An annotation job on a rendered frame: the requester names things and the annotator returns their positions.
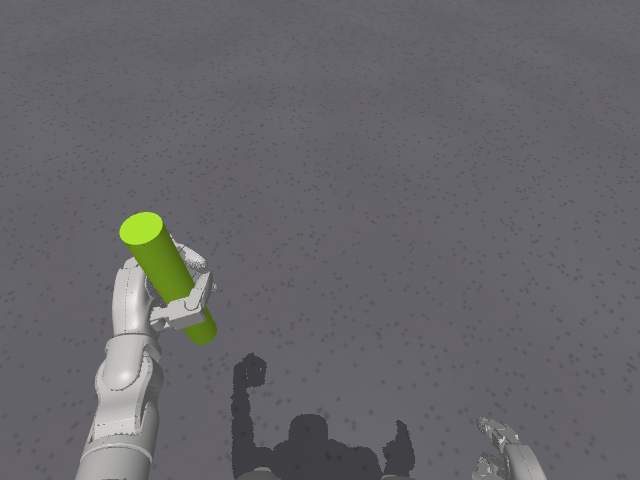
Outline left robot arm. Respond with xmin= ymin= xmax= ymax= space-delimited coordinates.
xmin=75 ymin=333 xmax=164 ymax=480

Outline left robot hand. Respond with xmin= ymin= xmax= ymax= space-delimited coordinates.
xmin=112 ymin=234 xmax=218 ymax=342

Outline right robot hand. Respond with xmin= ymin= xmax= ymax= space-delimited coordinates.
xmin=472 ymin=416 xmax=547 ymax=480

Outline can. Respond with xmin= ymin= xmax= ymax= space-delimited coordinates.
xmin=119 ymin=212 xmax=217 ymax=345

